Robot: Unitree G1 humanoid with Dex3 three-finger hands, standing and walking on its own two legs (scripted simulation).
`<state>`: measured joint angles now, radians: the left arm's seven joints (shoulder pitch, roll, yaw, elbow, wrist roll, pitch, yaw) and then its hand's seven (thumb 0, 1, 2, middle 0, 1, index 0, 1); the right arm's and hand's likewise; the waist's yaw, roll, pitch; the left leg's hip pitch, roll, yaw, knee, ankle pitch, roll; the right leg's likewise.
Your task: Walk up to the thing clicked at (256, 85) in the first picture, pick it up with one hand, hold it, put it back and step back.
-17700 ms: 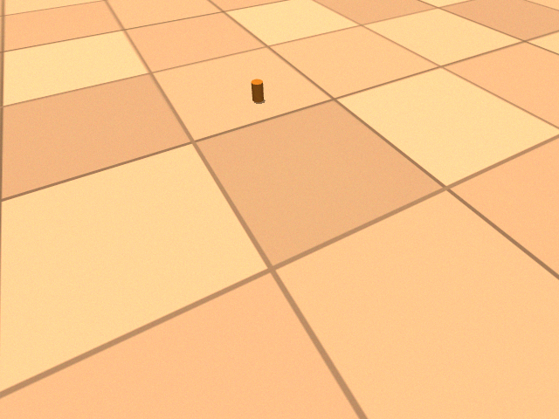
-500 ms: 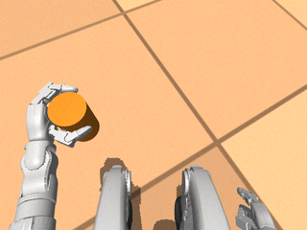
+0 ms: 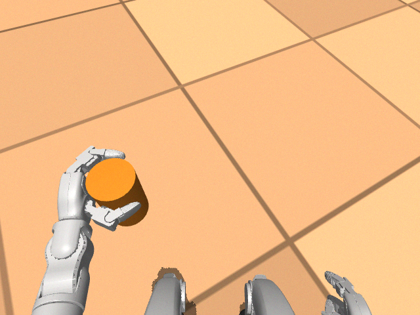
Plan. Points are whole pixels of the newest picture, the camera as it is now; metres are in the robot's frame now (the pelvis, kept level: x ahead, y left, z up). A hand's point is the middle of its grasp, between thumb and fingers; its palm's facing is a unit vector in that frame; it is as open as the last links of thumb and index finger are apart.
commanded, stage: lift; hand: left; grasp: from the side
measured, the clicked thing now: (121, 194) +0.35 +0.19 +0.00
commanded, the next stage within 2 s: hold in 0.94 s
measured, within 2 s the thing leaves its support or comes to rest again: neither
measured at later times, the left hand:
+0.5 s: hand (113, 170) +0.35 +0.17 +0.09, palm faces +0.11 -0.99 -0.05, open 11.0 cm
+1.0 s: hand (114, 155) +0.36 +0.17 +0.12, palm faces +0.10 -0.99 -0.02, open 11.0 cm
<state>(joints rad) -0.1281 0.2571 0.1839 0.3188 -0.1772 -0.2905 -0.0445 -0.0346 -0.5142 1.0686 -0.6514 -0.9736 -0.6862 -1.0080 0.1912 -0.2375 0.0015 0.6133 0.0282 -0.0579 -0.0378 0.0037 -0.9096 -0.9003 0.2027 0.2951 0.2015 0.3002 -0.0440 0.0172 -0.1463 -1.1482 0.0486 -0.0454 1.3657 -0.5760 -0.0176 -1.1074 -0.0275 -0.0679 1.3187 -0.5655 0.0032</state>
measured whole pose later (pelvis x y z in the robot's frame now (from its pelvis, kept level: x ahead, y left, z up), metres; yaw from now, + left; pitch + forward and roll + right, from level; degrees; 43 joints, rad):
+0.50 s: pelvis +0.02 -0.01 +0.06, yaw +1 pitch +13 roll -2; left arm -0.12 0.22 0.15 0.38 -0.16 -0.33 -0.03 -0.03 -0.51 1.07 -0.65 -0.97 -0.69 -1.01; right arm 0.23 -0.22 0.01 0.65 0.01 -0.04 -0.04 0.01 -0.92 -0.90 0.20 0.30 0.20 0.30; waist -0.04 0.01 -0.08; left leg -0.82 0.05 -0.03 1.08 -0.49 -0.02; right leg -0.79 -0.02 -0.06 1.05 -0.48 0.00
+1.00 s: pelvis +0.03 -0.01 +0.08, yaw +0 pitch +10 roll -1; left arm -0.12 0.20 0.14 0.43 -0.17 -0.35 -0.05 -0.03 -0.51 1.07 -0.64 -0.98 -0.68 -1.02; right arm 0.24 -0.22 0.00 0.67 0.00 -0.02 -0.04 0.01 -0.92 -0.91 0.20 0.30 0.20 0.30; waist -0.04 0.01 -0.05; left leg -0.65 0.05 -0.01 0.93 -0.45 -0.02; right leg -0.63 -0.02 -0.05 0.91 -0.45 0.00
